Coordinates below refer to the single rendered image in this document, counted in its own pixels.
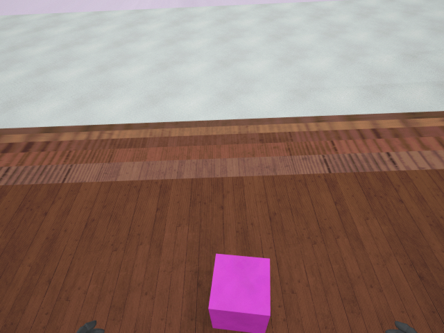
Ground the carton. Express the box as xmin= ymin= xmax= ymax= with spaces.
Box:
xmin=208 ymin=254 xmax=271 ymax=333

